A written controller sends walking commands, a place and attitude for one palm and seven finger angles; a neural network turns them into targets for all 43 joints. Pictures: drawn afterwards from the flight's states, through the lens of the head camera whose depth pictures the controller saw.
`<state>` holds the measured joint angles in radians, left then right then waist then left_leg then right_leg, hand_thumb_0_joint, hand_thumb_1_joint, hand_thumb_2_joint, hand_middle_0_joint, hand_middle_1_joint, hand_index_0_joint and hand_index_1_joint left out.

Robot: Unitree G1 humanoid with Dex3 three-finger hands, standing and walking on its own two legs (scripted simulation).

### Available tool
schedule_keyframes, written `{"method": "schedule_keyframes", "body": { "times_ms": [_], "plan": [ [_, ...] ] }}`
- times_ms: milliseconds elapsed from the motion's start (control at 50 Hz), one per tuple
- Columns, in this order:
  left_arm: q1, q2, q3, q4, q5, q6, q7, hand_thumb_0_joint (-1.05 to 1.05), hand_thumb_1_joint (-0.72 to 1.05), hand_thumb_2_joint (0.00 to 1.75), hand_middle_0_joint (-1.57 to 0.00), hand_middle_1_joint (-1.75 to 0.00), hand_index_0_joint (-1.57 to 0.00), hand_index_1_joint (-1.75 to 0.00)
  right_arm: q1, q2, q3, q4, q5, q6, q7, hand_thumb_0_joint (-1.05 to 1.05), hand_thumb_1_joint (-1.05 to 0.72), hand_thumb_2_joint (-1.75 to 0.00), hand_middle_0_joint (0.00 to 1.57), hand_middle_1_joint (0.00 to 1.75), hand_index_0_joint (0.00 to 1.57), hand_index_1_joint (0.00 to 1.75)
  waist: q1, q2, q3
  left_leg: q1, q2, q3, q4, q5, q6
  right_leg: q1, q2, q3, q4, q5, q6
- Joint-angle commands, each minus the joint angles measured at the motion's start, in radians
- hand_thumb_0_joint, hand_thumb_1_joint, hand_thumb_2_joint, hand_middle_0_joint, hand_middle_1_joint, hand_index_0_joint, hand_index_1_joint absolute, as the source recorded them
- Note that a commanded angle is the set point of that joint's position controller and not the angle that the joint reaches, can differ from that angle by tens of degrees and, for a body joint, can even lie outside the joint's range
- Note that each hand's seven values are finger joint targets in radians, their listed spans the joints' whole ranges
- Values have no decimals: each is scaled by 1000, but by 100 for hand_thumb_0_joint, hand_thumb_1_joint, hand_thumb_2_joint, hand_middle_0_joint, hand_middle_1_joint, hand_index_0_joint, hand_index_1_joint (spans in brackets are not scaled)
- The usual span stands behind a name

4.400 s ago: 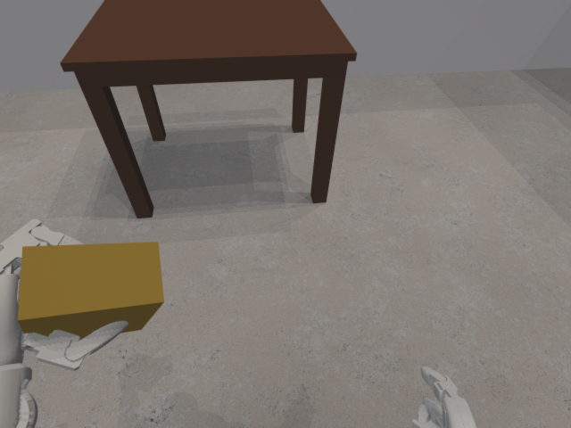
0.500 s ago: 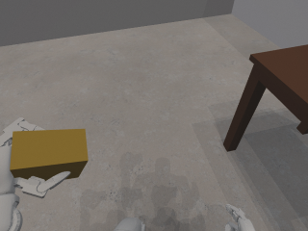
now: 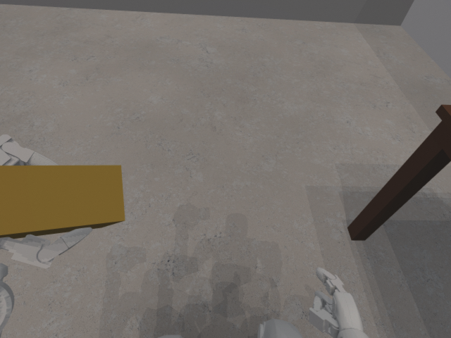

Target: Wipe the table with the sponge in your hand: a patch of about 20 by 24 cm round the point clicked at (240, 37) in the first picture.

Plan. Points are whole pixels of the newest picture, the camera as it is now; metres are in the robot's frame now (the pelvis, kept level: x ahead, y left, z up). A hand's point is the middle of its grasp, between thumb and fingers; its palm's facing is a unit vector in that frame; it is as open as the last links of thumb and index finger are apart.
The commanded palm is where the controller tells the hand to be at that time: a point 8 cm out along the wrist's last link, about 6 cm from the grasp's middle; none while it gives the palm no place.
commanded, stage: walk to a spot facing it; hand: left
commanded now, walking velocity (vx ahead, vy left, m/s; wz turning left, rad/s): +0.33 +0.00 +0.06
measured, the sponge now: (77, 203) +0.24 +0.21 +0.18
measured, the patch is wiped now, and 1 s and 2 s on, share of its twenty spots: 0.00 0.00 0.00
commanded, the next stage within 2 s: turn to face it in 0.44 s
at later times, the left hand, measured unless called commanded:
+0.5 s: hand (83, 169) +0.28 +0.21 +0.19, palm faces +0.46 -0.76 -0.46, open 10.2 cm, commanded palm +0.21 +0.26 +0.19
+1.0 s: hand (107, 136) +0.35 +0.20 +0.19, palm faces +0.47 -0.76 -0.46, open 10.2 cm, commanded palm +0.29 +0.23 +0.19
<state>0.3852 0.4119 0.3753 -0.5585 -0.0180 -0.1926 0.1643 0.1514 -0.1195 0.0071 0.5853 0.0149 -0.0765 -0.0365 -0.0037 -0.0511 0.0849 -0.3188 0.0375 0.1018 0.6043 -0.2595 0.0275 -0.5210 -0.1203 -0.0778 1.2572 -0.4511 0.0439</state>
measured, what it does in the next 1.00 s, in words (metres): walks ahead: right foot, then left foot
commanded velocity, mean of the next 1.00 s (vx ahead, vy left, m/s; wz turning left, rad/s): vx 0.13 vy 0.00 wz -0.09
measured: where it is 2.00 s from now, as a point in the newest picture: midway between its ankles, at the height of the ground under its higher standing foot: outside the picture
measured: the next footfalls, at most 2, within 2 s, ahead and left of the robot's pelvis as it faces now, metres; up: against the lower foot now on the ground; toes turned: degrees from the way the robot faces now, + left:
right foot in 0.24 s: +0.13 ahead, -0.15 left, +0.00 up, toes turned -7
left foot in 0.60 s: +0.21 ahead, +0.10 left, +0.00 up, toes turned +20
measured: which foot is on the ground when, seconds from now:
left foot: down 0.00-0.24, up 0.26-0.58, down 0.60-1.00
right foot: up 0.00-0.22, down 0.24-0.60, up 0.62-1.00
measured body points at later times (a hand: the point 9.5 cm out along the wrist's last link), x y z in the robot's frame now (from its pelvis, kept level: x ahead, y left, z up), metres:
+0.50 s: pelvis +0.10 -0.04 +0.01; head +0.14 -0.04 +0.46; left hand +0.25 +0.25 +0.21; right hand +0.29 -0.29 -0.07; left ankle +0.14 +0.09 -0.68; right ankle +0.09 -0.15 -0.73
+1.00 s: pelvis +0.14 -0.06 +0.01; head +0.19 -0.07 +0.45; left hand +0.32 +0.24 +0.21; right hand +0.36 -0.21 -0.08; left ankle +0.17 +0.09 -0.73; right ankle +0.17 -0.16 -0.71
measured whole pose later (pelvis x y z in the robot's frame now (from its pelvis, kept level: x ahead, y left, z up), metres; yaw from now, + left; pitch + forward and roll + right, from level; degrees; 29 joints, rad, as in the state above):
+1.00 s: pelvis +0.14 -0.06 +0.01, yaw +2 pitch +0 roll +0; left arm 0.40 0.37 0.37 -0.48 -0.04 -0.18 0.14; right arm 0.14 -0.11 0.06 0.55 0.00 -0.11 -0.01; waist 0.08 0.06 0.09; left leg -0.29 0.19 0.27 0.55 -0.22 -0.03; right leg -0.35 -0.04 -0.13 0.68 -0.34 0.07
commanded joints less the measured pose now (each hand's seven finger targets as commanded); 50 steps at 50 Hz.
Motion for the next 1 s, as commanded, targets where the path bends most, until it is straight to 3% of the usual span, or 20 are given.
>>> {"method": "schedule_keyframes", "body": {
  "times_ms": [0,120,180,200,220,240,260,300,380,460,500,540,560,580,600,620,720,860,920,980],
  "plan": [
    [67,109,108,-311,-16,-104,0,0,10,130,-120,-160,-120,-160,-27,-172,-56,-118,-2,-84,-6,0,-90,-90,20,30,20,30,15,297,-160,47,233,-222,-365,-54,155,-11,-15,-17,-187,108,13],
    [-25,73,60,-102,-12,-82,-3,0,10,130,-120,-160,-120,-160,-12,-184,-49,-85,-11,-91,-39,0,-90,-90,20,30,20,30,14,235,-140,36,232,-169,-327,-156,128,189,68,-102,-550,51,24],
    [-89,69,26,-64,1,-49,-2,0,10,130,-120,-160,-120,-160,-26,-169,-36,-86,-5,-70,-49,0,-90,-90,20,30,20,30,18,152,-155,-3,153,-107,-91,-202,72,368,77,-92,-816,97,5],
    [-114,98,36,-77,7,-43,1,0,10,130,-120,-160,-120,-160,-23,-152,-32,-85,-3,-62,-47,0,-90,-90,20,30,20,30,16,-4,-172,-127,94,-54,146,-211,42,466,-63,99,-916,50,-56],
    [-119,166,76,-76,8,-34,9,0,10,130,-120,-160,-120,-160,-41,-136,-24,-99,-5,-56,-46,0,-90,-90,20,30,20,30,28,-277,-156,-367,-35,2,442,-321,-11,569,-296,473,-1009,99,-173],
    [-159,168,84,-104,-10,-34,10,0,10,130,-120,-160,-120,-160,-75,-179,-40,-104,-10,-70,-42,0,-90,-90,20,30,20,30,37,-262,-142,-388,-11,-107,584,-274,-27,489,-363,547,-1054,27,-198],
    [-110,169,95,-100,-16,-44,6,0,10,130,-120,-160,-120,-160,-68,-177,-43,-93,-10,-68,-38,0,-90,-90,20,30,20,30,27,-211,-93,-403,17,-131,670,-206,-41,450,-350,518,-1052,36,-208],
    [-37,164,116,-169,-15,-63,4,0,10,130,-120,-160,-120,-160,-93,-169,-34,-91,-8,-43,-31,0,-90,-90,20,30,20,30,26,-68,-90,-402,46,-112,677,-150,-62,460,-304,275,-998,262,-191],
    [76,166,157,-216,-13,-80,23,0,10,130,-120,-160,-120,-160,-74,-160,-47,-127,-13,-19,-33,0,-90,-90,20,30,20,30,16,-78,-141,-256,65,-25,360,-127,-64,483,-255,1,-902,643,-157],
    [149,143,171,-234,-26,-72,45,0,10,130,-120,-160,-120,-160,-32,-152,-60,-180,-18,-10,-25,0,-90,-90,20,30,20,30,44,-117,-169,-165,17,98,121,-99,-56,493,-252,-33,-846,731,-158],
    [155,130,160,-234,-27,-67,51,0,10,130,-120,-160,-120,-160,-12,-152,-66,-183,-18,-10,-25,0,-90,-90,20,30,20,30,31,-132,-198,-81,-11,134,14,-55,-54,494,-240,-78,-762,749,-134],
    [108,129,144,-249,-25,-74,55,0,10,130,-120,-160,-120,-160,19,-166,-80,-172,-13,-7,-37,0,-90,-90,20,30,20,30,-18,-43,-251,168,-47,143,-138,92,-37,375,-175,-110,-537,727,-78],
    [83,128,138,-275,-24,-94,57,0,10,130,-120,-160,-120,-160,19,-182,-86,-174,-9,-9,-42,0,-90,-90,20,30,20,30,-29,140,-299,352,74,-13,-164,230,20,226,-95,-123,-333,492,-34],
    [70,115,110,-295,-28,-110,53,0,10,130,-120,-160,-120,-160,7,-206,-92,-173,-3,-17,-39,0,-90,-90,20,30,20,30,-11,375,-310,459,357,-386,-190,621,157,-3,38,-69,-117,-127,0],
    [2,157,113,-271,-10,-124,46,0,10,130,-120,-160,-120,-160,8,-216,-81,-163,2,-27,-24,0,-90,-90,20,30,20,30,-5,292,-288,384,415,-453,-215,622,204,-41,54,45,-8,-205,-28],
    [-2,199,153,-262,-5,-123,38,0,10,130,-120,-160,-120,-160,-12,-216,-81,-143,-6,-33,-26,0,-90,-90,20,30,20,30,-6,276,-286,339,432,-451,-230,514,214,-72,29,83,39,-153,-21],
    [10,122,95,-354,-10,-109,9,0,10,130,-120,-160,-120,-160,-32,-195,-60,-124,-14,-69,-7,0,-90,-90,20,30,20,30,11,316,-224,181,303,-77,-274,408,100,14,32,17,-193,64,-4],
    [-20,64,67,-98,-22,-62,-20,0,10,130,-120,-160,-120,-160,-19,-197,-54,-136,-15,-77,-3,0,-90,-90,20,30,20,30,6,226,-157,114,387,2,-312,215,63,113,66,-40,-442,74,27],
    [-56,71,49,-106,-20,-46,-23,0,10,130,-120,-160,-120,-160,-21,-197,-51,-152,-11,-75,2,0,-90,-90,20,30,20,30,16,246,-170,164,382,44,-236,222,36,149,81,-56,-558,73,27],
    [-84,92,41,-167,-10,-39,-22,0,10,130,-120,-160,-120,-160,-14,-189,-47,-167,-1,-73,11,0,-90,-90,20,30,20,30,23,185,-199,127,309,91,-33,170,-20,300,93,-55,-766,267,8]
  ]
}}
